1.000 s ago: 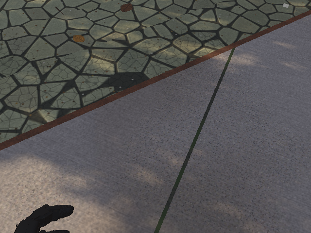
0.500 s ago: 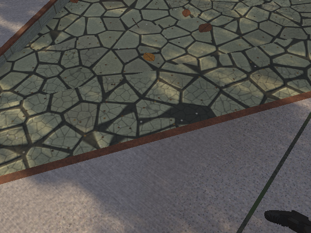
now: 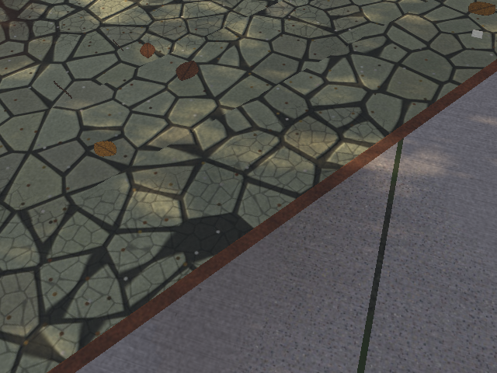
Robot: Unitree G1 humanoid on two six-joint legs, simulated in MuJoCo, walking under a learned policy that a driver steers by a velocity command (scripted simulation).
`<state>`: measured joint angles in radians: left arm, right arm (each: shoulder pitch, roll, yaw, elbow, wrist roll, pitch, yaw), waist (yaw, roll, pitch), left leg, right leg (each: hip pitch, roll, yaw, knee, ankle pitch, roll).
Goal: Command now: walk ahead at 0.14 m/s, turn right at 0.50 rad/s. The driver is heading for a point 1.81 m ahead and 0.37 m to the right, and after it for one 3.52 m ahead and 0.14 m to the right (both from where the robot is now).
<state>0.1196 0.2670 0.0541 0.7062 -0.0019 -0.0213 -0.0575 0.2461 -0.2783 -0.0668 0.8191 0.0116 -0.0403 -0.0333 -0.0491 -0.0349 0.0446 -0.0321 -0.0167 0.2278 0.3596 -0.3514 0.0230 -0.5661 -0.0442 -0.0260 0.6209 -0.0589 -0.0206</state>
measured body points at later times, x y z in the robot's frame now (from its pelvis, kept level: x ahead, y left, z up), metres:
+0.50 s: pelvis +0.08 +0.03 +0.00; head +0.12 +0.04 +0.44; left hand +0.33 +0.26 -0.10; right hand +0.14 -0.28 -0.10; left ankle +0.15 +0.14 -0.74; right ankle +0.13 -0.10 -0.72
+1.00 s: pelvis +0.08 +0.01 +0.00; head +0.08 +0.00 +0.45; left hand +0.34 +0.16 -0.09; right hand +0.06 -0.28 -0.12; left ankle +0.15 +0.14 -0.73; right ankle +0.02 -0.08 -0.73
